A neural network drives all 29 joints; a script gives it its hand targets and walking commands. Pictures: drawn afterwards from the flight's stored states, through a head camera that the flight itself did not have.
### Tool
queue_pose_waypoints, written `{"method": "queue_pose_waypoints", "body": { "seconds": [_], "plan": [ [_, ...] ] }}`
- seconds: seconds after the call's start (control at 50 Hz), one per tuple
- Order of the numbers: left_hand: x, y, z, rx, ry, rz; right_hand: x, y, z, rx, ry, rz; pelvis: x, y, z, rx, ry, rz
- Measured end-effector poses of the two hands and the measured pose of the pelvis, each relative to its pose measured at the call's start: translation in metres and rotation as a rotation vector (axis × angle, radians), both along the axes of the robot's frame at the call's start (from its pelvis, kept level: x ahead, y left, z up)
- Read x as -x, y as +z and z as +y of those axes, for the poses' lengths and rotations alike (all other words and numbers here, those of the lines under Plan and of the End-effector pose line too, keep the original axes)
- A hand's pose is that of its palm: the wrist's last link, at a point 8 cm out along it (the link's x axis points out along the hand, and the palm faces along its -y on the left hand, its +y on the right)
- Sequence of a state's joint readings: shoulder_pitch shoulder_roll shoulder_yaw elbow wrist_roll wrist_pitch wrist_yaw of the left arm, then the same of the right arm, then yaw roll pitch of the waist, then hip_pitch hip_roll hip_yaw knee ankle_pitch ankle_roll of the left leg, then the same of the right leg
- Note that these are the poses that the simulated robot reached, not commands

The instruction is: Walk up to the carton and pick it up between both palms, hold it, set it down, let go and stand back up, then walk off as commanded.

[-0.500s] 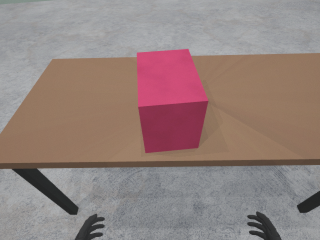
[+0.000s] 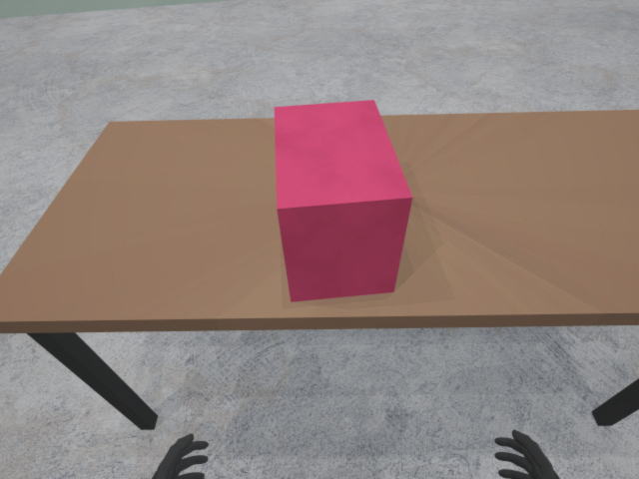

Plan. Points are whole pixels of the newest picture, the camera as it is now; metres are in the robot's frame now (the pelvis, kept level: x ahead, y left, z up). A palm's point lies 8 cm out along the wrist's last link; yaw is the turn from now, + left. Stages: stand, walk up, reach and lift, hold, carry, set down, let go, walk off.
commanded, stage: stand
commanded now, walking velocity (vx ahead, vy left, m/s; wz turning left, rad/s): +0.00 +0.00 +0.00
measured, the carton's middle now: (333, 198) +0.55 +0.00 +0.03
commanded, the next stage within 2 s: walk up in 0.38 s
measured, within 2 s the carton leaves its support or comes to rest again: neither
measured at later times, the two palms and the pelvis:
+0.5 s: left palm out of the picture +0.12 +0.23 -0.10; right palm out of the picture +0.11 -0.25 -0.10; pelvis -0.01 +0.00 +0.00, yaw +0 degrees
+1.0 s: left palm out of the picture +0.13 +0.25 -0.10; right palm out of the picture +0.12 -0.25 -0.10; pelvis +0.00 +0.01 +0.00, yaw +0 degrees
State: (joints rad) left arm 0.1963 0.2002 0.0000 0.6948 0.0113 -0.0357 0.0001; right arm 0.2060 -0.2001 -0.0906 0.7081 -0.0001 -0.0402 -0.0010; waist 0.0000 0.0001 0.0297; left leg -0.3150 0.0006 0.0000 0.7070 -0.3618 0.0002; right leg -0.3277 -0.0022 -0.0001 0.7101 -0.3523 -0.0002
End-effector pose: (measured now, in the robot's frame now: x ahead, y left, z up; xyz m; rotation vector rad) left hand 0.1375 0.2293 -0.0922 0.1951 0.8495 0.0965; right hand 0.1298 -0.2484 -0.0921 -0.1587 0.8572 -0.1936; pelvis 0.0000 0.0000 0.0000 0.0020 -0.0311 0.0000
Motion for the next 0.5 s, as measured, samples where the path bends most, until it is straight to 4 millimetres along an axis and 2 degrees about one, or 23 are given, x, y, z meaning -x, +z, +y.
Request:
{"method": "queue_pose_waypoints", "body": {
  "seconds": [0.5],
  "plan": [
    [0.015, -0.005, 0.004, 0.004, 0.007, 0.025, 0.016, -0.004, 0.003, 0.000, -0.009, 0.032, 0.008, 0.000, 0.004, 0.005, 0.000, -0.011]
  ]
}}
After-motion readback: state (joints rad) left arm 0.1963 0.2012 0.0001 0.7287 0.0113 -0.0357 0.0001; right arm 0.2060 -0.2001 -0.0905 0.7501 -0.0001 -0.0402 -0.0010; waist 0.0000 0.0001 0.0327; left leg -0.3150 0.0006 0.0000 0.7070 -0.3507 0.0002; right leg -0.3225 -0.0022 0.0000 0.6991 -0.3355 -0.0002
